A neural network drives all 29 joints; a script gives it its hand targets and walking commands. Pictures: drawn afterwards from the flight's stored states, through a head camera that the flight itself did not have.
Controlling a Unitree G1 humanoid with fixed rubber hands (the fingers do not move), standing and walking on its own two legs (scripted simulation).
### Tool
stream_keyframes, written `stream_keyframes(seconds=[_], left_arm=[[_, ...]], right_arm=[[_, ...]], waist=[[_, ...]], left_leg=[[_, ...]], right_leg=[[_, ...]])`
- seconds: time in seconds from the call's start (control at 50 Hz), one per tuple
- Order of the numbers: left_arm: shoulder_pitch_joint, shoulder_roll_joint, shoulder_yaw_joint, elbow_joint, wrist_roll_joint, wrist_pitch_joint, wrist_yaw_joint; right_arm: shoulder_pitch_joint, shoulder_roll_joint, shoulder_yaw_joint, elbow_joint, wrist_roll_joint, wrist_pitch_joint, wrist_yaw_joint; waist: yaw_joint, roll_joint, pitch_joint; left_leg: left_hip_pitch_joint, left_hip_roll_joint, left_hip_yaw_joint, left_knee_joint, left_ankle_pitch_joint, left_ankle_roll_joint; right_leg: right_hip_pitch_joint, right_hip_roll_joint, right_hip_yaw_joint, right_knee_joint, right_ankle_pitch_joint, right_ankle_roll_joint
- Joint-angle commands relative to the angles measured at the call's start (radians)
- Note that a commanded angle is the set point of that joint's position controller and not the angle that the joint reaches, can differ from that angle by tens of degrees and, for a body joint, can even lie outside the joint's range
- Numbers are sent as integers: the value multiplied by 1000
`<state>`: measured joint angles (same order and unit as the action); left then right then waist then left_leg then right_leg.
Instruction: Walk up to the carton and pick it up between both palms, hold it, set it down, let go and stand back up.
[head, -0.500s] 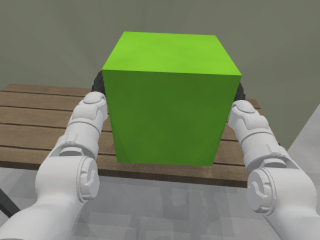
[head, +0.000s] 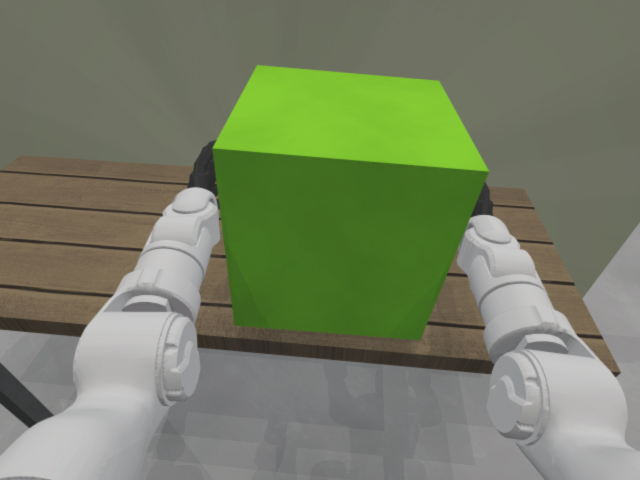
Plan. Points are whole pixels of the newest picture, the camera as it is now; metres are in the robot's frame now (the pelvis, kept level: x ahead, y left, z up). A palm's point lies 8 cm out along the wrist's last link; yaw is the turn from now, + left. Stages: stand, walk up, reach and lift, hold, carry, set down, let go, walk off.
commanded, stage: set down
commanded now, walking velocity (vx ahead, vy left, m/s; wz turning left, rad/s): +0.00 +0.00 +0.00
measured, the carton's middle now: (338, 201) +0.46 +0.00 +0.15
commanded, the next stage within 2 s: none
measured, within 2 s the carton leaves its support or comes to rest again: rests again in 0.86 s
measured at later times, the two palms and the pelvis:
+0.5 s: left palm (205, 212) +0.42 +0.18 +0.16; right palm (472, 242) +0.40 -0.17 +0.14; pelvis -0.01 +0.00 +0.00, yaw +0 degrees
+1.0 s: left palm (204, 231) +0.42 +0.18 +0.13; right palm (464, 249) +0.40 -0.17 +0.12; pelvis -0.01 +0.00 +0.00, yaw -1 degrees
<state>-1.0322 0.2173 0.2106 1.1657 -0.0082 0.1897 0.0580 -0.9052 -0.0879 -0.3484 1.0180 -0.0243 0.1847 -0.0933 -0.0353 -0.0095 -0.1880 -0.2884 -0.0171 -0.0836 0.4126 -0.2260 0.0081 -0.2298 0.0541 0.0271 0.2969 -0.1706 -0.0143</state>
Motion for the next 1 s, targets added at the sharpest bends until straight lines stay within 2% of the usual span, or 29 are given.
stream_keyframes(seconds=[0.0,0.12,0.2,0.24,0.28,0.32,0.44,0.56,0.62,0.72,0.86,0.9,0.92,0.94,0.96,0.98], left_arm=[[-856,-668,-155,-267,-39,-77,-148],[-846,-652,-128,-244,-4,-87,-161],[-847,-665,-138,-250,-4,-104,-161],[-850,-660,-134,-233,3,-106,-164],[-840,-657,-120,-222,14,-115,-166],[-820,-665,-126,-218,14,-123,-166],[-807,-622,-75,-176,40,-146,-178],[-768,-580,-16,-145,92,-150,-199],[-774,-577,-4,-144,107,-162,-198],[-737,-554,7,-146,131,-171,-194],[-696,-533,-26,-197,133,-188,-174],[-699,-444,-24,-183,123,-189,-157],[-687,-342,-13,-179,116,-191,-135],[-690,-169,-5,-183,85,-199,-98],[-693,-112,-6,-211,75,-205,-65],[-702,15,-2,-212,52,-207,-31]], right_arm=[[-1026,585,263,-294,30,-109,141],[-984,576,213,-248,-22,-126,155],[-985,584,201,-273,-44,-147,161],[-988,574,181,-279,-58,-155,164],[-982,573,180,-279,-72,-163,172],[-987,575,178,-304,-88,-178,177],[-962,574,151,-297,-139,-185,187],[-903,547,68,-278,-217,-195,203],[-902,538,45,-286,-250,-214,214],[-840,514,11,-257,-282,-229,227],[-776,475,18,-231,-297,-262,232],[-753,370,-4,-191,-281,-260,224],[-720,255,-16,-171,-258,-261,209],[-692,76,-40,-153,-222,-261,181],[-667,25,-58,-126,-206,-265,152],[-649,-92,-75,-119,-181,-262,119]], waist=[[-4,50,-617],[-6,71,-588],[-7,75,-631],[-7,92,-621],[8,94,-628],[8,80,-653],[17,29,-618],[15,28,-542],[26,45,-560],[18,55,-565],[21,79,-618],[16,97,-606],[18,103,-608],[12,99,-638],[3,93,-582],[0,80,-577]], left_leg=[[267,3,58,14,546,-88],[271,9,67,3,550,-98],[277,12,72,8,572,-103],[281,13,76,5,558,-108],[275,12,82,6,555,-105],[273,12,86,11,568,-106],[181,8,102,-33,432,-75],[149,10,122,-74,334,-65],[169,15,135,-64,360,-76],[218,25,140,-49,414,-83],[315,42,135,-3,558,-100],[344,43,136,7,563,-106],[354,42,143,14,577,-113],[356,41,147,29,591,-118],[352,46,136,32,599,-117],[337,42,140,43,580,-110]], right_leg=[[294,-20,-54,80,603,48],[279,-23,-56,74,567,47],[287,-24,-60,80,582,44],[264,-27,-62,71,547,43],[271,-31,-62,76,545,43],[280,-28,-67,81,560,46],[327,-45,-58,86,522,55],[321,-52,-64,78,441,57],[290,-51,-72,74,412,52],[238,-48,-87,70,390,53],[140,-36,-109,69,364,52],[94,-33,-108,60,324,46],[86,-28,-105,63,326,45],[70,-22,-102,75,336,44],[33,-21,-111,69,310,47],[19,-20,-110,72,307,51]])
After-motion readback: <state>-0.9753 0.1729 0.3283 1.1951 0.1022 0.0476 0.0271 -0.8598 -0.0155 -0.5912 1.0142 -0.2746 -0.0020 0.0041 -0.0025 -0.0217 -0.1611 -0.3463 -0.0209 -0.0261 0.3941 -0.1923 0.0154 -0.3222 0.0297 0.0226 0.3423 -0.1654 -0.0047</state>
